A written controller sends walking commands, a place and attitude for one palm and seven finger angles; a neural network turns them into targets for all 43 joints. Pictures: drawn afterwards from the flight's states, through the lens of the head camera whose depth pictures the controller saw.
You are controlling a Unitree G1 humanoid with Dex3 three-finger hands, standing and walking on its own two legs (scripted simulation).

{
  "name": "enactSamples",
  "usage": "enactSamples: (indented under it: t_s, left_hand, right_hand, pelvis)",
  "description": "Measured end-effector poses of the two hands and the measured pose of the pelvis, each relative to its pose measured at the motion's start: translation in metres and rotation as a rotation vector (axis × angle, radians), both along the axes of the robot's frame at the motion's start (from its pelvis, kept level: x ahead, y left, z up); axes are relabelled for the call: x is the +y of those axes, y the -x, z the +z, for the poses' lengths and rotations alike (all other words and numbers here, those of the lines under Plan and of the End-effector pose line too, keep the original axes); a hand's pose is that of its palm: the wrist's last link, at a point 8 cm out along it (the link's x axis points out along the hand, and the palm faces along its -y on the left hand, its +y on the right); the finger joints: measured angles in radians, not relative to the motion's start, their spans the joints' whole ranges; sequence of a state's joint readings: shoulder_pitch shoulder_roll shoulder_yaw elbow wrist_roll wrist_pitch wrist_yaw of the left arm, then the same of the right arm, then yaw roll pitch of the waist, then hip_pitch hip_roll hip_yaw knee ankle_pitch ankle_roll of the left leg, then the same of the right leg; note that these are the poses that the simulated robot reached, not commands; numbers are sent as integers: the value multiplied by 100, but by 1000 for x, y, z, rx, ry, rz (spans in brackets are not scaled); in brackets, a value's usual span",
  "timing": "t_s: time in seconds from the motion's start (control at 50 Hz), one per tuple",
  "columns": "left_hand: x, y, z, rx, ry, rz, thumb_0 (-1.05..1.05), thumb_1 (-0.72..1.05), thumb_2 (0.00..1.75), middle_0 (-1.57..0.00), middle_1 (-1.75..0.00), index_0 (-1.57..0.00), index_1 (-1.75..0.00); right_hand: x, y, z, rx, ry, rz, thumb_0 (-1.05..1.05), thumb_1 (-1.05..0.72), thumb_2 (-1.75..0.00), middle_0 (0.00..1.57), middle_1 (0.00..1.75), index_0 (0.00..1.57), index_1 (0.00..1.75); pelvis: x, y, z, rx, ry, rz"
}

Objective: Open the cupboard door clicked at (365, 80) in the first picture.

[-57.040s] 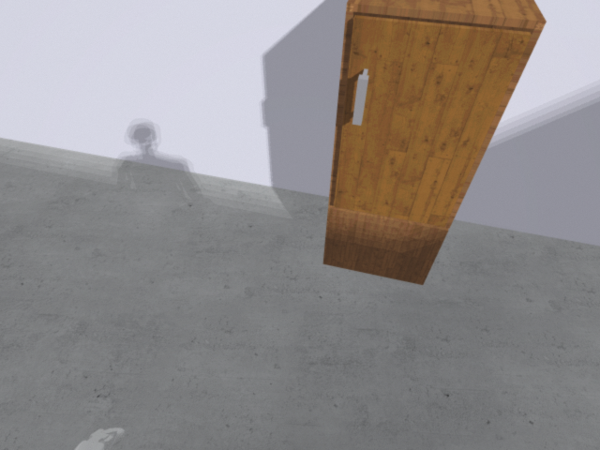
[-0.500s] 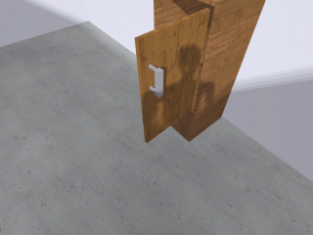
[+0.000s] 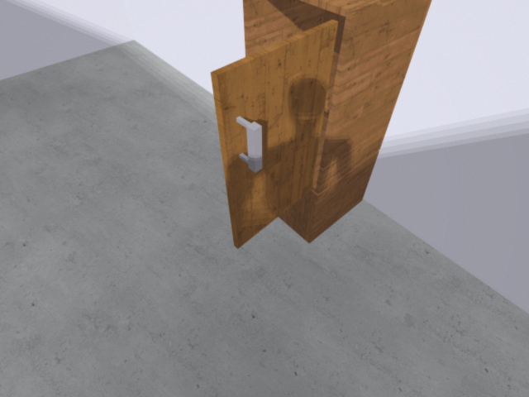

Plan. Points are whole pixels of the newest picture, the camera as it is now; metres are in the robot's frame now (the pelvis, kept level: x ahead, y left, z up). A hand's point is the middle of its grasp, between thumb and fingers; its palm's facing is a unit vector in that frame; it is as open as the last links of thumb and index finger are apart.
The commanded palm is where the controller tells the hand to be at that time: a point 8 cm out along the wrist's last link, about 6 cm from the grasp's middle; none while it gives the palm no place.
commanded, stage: look to check the result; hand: left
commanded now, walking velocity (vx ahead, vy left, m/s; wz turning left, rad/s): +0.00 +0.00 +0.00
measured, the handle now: (248, 144) +0.62 +0.07 +0.01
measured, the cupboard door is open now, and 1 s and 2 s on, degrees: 93 93 93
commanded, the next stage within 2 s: stand and wait in 0.58 s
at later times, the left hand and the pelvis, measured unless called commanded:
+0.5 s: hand out of the picture +0.08 +0.21 -0.16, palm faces +0.00 -0.95 -0.31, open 7.3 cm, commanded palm none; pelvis +0.03 -0.02 +0.00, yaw +0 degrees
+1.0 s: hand out of the picture +0.09 +0.19 -0.16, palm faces +0.00 -0.96 -0.29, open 7.3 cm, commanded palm none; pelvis +0.04 -0.03 +0.00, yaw +0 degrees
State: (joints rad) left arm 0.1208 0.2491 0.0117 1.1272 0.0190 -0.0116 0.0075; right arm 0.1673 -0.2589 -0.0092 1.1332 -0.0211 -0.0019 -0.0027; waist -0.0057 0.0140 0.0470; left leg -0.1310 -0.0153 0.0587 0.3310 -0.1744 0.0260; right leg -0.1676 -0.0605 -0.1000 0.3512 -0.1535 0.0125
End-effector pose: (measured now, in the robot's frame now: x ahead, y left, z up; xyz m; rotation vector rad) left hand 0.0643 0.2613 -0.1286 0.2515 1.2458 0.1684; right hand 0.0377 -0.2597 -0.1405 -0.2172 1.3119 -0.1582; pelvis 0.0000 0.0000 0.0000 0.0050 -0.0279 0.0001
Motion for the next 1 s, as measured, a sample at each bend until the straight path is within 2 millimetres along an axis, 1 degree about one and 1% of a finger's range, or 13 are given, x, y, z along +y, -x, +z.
enactSamples:
  t_s: [0.08,0.34,0.56,0.66,0.78,1.0]
  left_hand:
    - [1,-2,1,11,-9,2,1,91,89,-20,-30,-21,-30]
    - [1,-1,6,53,-39,25,1,91,89,-20,-30,-21,-30]
    - [-9,-14,5,39,-32,25,1,91,89,-20,-30,-21,-30]
    - [-14,-22,4,26,-25,20,1,91,89,-20,-30,-21,-30]
    - [-18,-27,4,18,-18,17,1,91,89,-20,-30,-21,-30]
    - [-21,-23,2,32,-13,20,1,91,89,-20,-30,-21,-30]
  right_hand:
    - [-5,-10,1,-4,5,9,0,-91,-90,20,30,20,30]
    - [-19,-37,1,-6,9,34,0,-91,-90,21,30,20,30]
    - [-28,-52,3,-19,18,40,0,-91,-90,21,30,20,30]
    - [-30,-54,4,-21,20,38,0,-91,-90,21,30,20,30]
    - [-30,-51,4,-13,19,31,0,-91,-90,21,30,20,30]
    - [-26,-39,1,16,7,18,0,-91,-90,21,30,20,30]
  pelvis:
    - [-3,-4,1,4,0,1]
    - [-14,-19,2,13,2,7]
    - [-21,-30,2,15,3,8]
    - [-24,-32,2,14,3,8]
    - [-25,-35,2,13,4,7]
    - [-26,-36,2,11,4,4]
